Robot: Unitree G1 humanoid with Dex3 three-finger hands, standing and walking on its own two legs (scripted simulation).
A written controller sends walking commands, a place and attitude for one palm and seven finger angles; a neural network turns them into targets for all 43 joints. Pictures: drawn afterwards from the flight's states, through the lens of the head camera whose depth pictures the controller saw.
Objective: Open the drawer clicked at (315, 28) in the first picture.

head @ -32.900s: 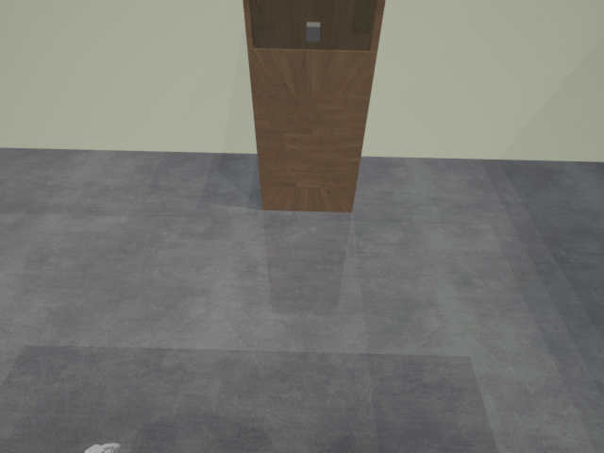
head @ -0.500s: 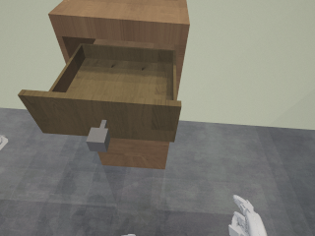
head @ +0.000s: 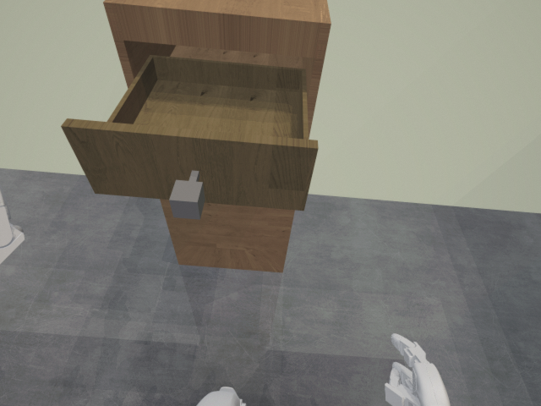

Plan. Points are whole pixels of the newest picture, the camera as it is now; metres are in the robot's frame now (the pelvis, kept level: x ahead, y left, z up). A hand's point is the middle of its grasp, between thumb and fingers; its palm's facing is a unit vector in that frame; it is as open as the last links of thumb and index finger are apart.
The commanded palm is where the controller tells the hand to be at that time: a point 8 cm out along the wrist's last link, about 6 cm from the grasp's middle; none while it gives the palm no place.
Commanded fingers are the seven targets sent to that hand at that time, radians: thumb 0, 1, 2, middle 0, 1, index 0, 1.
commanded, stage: step back with the hand held close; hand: left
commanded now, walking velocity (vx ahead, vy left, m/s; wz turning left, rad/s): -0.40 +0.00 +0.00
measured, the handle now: (190, 190) +0.41 +0.17 +0.08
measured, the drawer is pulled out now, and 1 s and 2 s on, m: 0.29 0.29 0.29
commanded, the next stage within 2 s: stop stepping back and stand still in 0.06 s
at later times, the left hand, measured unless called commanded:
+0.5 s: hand out of the picture +0.06 +0.24 +0.28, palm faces +0.48 -0.76 -0.45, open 7.4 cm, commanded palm +0.01 +0.28 +0.27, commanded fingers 0.00 0.90 0.90 -0.20 -0.30 -0.20 -0.30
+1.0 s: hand out of the picture +0.06 +0.24 +0.28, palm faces +0.50 -0.73 -0.46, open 7.4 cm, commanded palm +0.00 +0.28 +0.27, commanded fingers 0.00 0.90 0.90 -0.20 -0.30 -0.20 -0.30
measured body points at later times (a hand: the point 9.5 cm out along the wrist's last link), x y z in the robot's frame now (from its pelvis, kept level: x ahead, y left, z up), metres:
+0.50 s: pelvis -0.13 +0.01 +0.01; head -0.14 +0.03 +0.46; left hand +0.03 +0.28 +0.30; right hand +0.02 -0.22 -0.08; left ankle -0.04 +0.10 -0.70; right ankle -0.20 -0.09 -0.73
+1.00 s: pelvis -0.14 +0.01 +0.01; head -0.14 +0.01 +0.46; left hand +0.03 +0.28 +0.30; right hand +0.00 -0.23 -0.09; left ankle -0.11 +0.12 -0.70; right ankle -0.17 -0.08 -0.73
